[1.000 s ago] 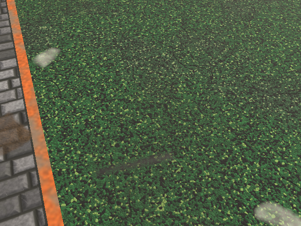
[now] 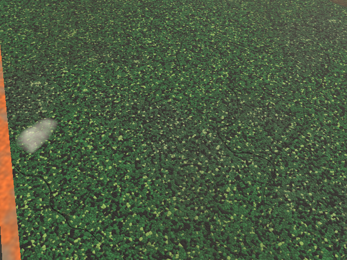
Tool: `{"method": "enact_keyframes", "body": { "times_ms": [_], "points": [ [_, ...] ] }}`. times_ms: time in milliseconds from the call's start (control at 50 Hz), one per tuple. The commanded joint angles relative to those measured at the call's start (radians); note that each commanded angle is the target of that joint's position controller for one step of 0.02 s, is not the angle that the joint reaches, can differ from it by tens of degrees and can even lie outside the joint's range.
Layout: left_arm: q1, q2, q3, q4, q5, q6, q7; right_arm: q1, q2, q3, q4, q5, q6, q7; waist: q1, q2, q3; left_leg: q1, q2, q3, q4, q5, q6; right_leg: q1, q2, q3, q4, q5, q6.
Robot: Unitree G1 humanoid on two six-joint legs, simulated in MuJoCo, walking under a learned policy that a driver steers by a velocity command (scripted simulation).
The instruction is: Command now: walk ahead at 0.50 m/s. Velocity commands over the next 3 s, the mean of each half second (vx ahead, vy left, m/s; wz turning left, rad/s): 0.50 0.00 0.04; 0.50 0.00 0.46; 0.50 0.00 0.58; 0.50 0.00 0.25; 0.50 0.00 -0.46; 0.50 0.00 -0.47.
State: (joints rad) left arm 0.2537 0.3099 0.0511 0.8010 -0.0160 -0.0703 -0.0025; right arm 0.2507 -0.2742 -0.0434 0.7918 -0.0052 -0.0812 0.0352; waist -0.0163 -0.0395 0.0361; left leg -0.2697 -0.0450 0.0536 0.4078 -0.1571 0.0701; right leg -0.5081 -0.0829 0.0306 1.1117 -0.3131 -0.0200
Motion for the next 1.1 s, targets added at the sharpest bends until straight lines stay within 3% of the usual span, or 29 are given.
{"method": "enact_keyframes", "body": {
  "times_ms": [20,140,200,260,320,340,360,380,400,420,440,460,500,540,580,700,760,800,860,880,900,920,940,960,980,1000,1020,1040,1100],
  "points": [
    [0.041,0.060,0.019,-0.050,0.009,0.008,0.008,-0.023,-0.131,-0.032,-0.046,0.002,-0.030,-0.005,0.033,0.120,-0.044,0.085,0.262,-0.255,-0.268,0.140,0.177,-0.109,-0.064,0.033,-0.052,0.101,0.024],
    [-0.160,0.019,0.004,-0.102,0.011,-0.009,-0.004,0.057,-0.163,-0.038,0.003,0.012,-0.015,-0.029,-0.031,0.093,0.006,0.139,0.215,-0.124,-0.292,0.200,0.134,-0.134,-0.035,-0.004,-0.419,0.400,0.041],
    [-0.254,0.015,-0.001,-0.132,0.003,-0.018,-0.020,0.120,-0.178,-0.041,0.037,0.019,-0.003,-0.032,-0.069,0.088,0.031,0.207,0.241,-0.124,-0.276,0.177,0.133,-0.134,-0.010,-0.020,-0.526,0.427,0.033],
    [-0.309,0.025,-0.001,-0.160,-0.001,-0.026,-0.039,0.152,-0.183,-0.046,0.064,0.023,0.016,-0.037,-0.072,0.094,0.045,0.317,0.290,-0.141,-0.224,0.235,0.126,-0.165,0.005,-0.015,-0.587,0.354,0.005],
    [-0.244,0.062,0.013,-0.150,0.002,-0.030,-0.047,0.130,-0.202,-0.054,0.070,0.026,0.030,-0.045,-0.015,0.123,-0.004,0.379,0.305,-0.139,-0.115,0.470,0.098,-0.046,0.045,-0.042,-0.620,0.242,-0.039],
    [-0.141,0.089,0.029,-0.121,0.005,-0.031,-0.043,0.107,-0.204,-0.054,0.068,0.026,0.036,-0.048,0.047,0.123,-0.069,0.363,0.275,-0.108,0.006,0.627,0.079,0.107,0.078,-0.074,-0.647,0.251,-0.064],
    [0.018,0.139,0.053,-0.073,0.009,-0.029,-0.033,0.105,-0.178,-0.042,0.059,0.019,0.039,-0.050,0.116,0.102,-0.182,0.265,0.221,-0.070,0.201,0.620,0.048,0.360,0.061,-0.059,-0.630,0.287,-0.101],
    [0.156,0.229,0.075,-0.055,0.030,-0.027,-0.023,0.178,-0.095,-0.013,0.029,0.004,0.026,-0.045,0.123,-0.050,-0.345,-0.086,0.117,-0.032,0.567,0.286,-0.009,0.771,-0.189,0.274,-0.596,0.261,-0.217],
    [0.194,0.216,0.071,-0.041,0.017,-0.022,-0.025,0.241,-0.030,0.008,0.044,0.009,0.005,-0.039,0.109,-0.223,-0.444,-0.350,-0.018,-0.123,0.800,-0.426,-0.037,0.939,-0.329,0.642,-0.733,0.082,-0.304],
    [0.167,0.134,0.048,-0.046,0.009,-0.021,-0.021,0.145,-0.145,-0.022,0.035,0.041,-0.008,-0.032,0.142,-0.123,-0.330,-0.454,0.038,-0.205,0.889,-0.416,-0.024,0.858,-0.300,0.583,-0.781,-0.030,-0.254],
    [0.091,0.112,0.039,-0.052,0.009,-0.021,-0.017,0.065,-0.169,-0.030,0.007,0.057,-0.015,-0.031,0.122,-0.085,-0.191,-0.485,0.087,-0.175,0.871,-0.318,-0.016,0.709,-0.275,0.436,-0.813,0.012,-0.216],
    [0.028,0.087,0.032,-0.056,0.015,-0.023,-0.016,0.028,-0.160,-0.031,0.002,0.046,-0.015,-0.035,0.091,-0.031,-0.121,-0.449,0.128,-0.158,0.821,-0.232,-0.021,0.575,-0.237,0.336,-0.852,0.075,-0.195],
    [-0.043,0.045,0.023,-0.053,0.029,-0.037,-0.019,0.065,-0.128,-0.038,0.018,0.038,0.011,-0.038,0.029,-0.064,-0.062,-0.341,0.175,-0.167,0.754,-0.134,-0.035,0.413,-0.180,0.191,-0.925,0.168,-0.170],
    [-0.060,0.045,0.026,-0.036,0.030,-0.051,-0.020,0.089,-0.086,-0.035,0.027,0.040,0.036,-0.041,0.006,-0.054,-0.037,-0.319,0.182,-0.165,0.734,-0.097,-0.051,0.349,-0.169,0.098,-0.972,0.250,-0.176],
    [-0.055,0.064,0.034,-0.017,0.034,-0.057,-0.014,0.053,-0.078,-0.036,0.009,0.035,0.048,-0.045,0.003,-0.033,-0.008,-0.372,0.184,-0.177,0.680,-0.023,-0.066,0.340,-0.166,0.023,-0.994,0.322,-0.178],
    [-0.018,0.103,0.044,0.018,0.027,-0.044,0.011,-0.121,-0.041,-0.022,-0.053,0.024,0.033,-0.014,0.061,0.001,0.036,-0.374,0.163,-0.088,0.338,0.246,-0.064,0.404,-0.137,-0.160,-1.014,0.394,-0.142],
    [0.039,0.124,0.053,0.047,0.014,-0.022,0.016,-0.208,-0.035,-0.016,-0.102,0.025,0.034,0.004,0.094,0.015,0.063,-0.426,0.154,-0.057,0.251,0.216,-0.043,0.529,-0.179,-0.187,-0.979,0.444,-0.140],
    [0.053,0.137,0.059,0.057,0.004,-0.003,0.018,-0.235,-0.043,-0.019,-0.133,0.026,0.035,0.016,0.089,0.007,0.066,-0.443,0.139,-0.032,0.222,0.142,-0.020,0.609,-0.205,-0.203,-0.928,0.541,-0.128],
    [0.018,0.175,0.071,0.045,-0.005,0.022,0.029,-0.154,-0.092,-0.046,-0.144,0.027,0.044,0.025,0.014,-0.044,-0.019,-0.276,0.050,0.050,0.225,-0.010,0.037,0.654,-0.207,-0.241,-0.724,0.987,-0.094],
    [0.003,0.183,0.073,0.040,-0.006,0.031,0.033,-0.043,-0.129,-0.068,-0.122,0.030,0.047,0.022,-0.051,-0.045,-0.080,-0.130,0.009,0.067,0.207,-0.027,0.066,0.624,-0.189,-0.255,-0.565,1.062,-0.077],
    [-0.010,0.171,0.066,0.033,-0.007,0.031,0.036,0.122,-0.187,-0.101,-0.081,0.032,0.050,0.008,-0.140,-0.011,-0.164,0.131,-0.017,0.037,0.136,0.030,0.107,0.494,-0.146,-0.273,-0.331,0.958,-0.039],
    [0.033,0.079,0.038,0.002,0.025,0.019,0.032,0.213,-0.287,-0.129,-0.058,0.033,0.060,-0.016,-0.125,0.183,-0.246,0.442,0.184,-0.309,0.113,0.006,0.198,0.158,-0.052,-0.274,0.012,0.387,0.013],
    [0.070,0.007,0.006,-0.042,0.024,-0.021,0.017,0.162,-0.323,-0.123,-0.098,0.029,0.043,-0.009,-0.044,0.300,-0.376,0.656,0.380,-0.881,-0.061,-0.148,0.387,-0.162,0.153,-0.059,0.283,-0.294,0.047],
    [-0.046,0.101,0.027,-0.058,-0.012,-0.056,-0.001,0.163,-0.229,-0.096,-0.103,0.024,0.031,-0.002,-0.108,0.168,-0.345,0.647,0.366,-0.825,-0.121,-0.171,0.333,-0.274,0.089,0.078,0.310,-0.246,0.023],
    [-0.098,0.109,0.027,-0.079,-0.031,-0.074,-0.008,0.126,-0.188,-0.085,-0.101,0.022,0.020,-0.003,-0.092,0.131,-0.217,0.525,0.331,-0.670,-0.122,-0.113,0.290,-0.301,0.046,0.063,0.250,-0.158,-0.002],
    [-0.100,0.096,0.026,-0.069,-0.012,-0.081,-0.001,0.059,-0.166,-0.078,-0.109,0.024,0.015,-0.003,-0.040,0.038,-0.139,0.374,0.282,-0.557,-0.123,-0.013,0.250,-0.252,0.001,0.058,0.149,-0.086,-0.004],
    [-0.096,0.110,0.036,-0.059,0.012,-0.075,0.006,0.005,-0.130,-0.067,-0.123,0.020,0.013,-0.006,-0.008,0.042,-0.100,0.266,0.248,-0.478,-0.137,0.092,0.230,-0.187,-0.025,0.056,0.066,-0.042,0.004],
    [-0.077,0.113,0.041,-0.057,0.018,-0.062,0.004,-0.019,-0.121,-0.061,-0.139,0.010,0.013,-0.011,0.019,0.065,-0.090,0.194,0.229,-0.448,-0.158,0.153,0.228,-0.128,-0.036,0.060,0.037,-0.012,0.014],
    [-0.083,0.077,0.035,-0.069,0.032,-0.033,0.007,-0.004,-0.153,-0.069,-0.140,0.016,0.009,-0.028,0.033,0.066,-0.070,0.088,0.198,-0.370,-0.189,0.275,0.236,-0.095,-0.027,0.031,-0.092,0.057,0.066]
  ]
}}
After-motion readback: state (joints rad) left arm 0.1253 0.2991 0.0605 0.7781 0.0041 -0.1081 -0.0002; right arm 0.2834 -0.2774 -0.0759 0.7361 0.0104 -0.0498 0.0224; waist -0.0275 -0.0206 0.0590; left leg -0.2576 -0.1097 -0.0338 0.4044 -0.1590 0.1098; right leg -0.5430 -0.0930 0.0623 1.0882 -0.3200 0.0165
